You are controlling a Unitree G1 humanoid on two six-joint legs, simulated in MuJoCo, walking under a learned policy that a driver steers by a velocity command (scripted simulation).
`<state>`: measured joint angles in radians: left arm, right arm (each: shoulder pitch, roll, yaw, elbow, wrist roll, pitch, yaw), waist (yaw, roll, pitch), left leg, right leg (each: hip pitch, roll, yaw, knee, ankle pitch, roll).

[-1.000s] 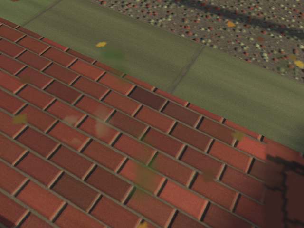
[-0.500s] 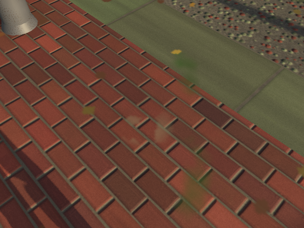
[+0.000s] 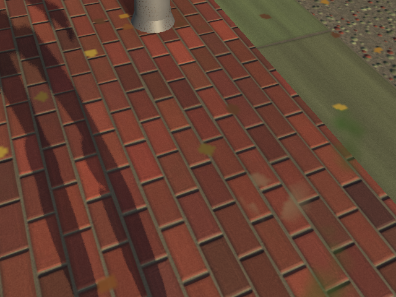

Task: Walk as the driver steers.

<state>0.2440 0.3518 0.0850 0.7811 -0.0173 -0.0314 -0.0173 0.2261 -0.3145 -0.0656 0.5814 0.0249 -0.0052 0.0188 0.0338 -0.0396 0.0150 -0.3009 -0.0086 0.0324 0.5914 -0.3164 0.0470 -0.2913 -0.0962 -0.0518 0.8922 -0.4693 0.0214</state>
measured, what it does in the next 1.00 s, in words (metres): walks ahead, turning left: right foot, then left foot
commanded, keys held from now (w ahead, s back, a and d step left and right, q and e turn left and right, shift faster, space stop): w+q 0.12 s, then w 0.50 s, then w+q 0.38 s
